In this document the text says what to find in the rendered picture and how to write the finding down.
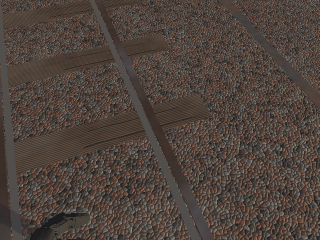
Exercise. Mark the left robot hand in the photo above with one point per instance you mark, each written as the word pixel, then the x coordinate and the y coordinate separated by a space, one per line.
pixel 59 224

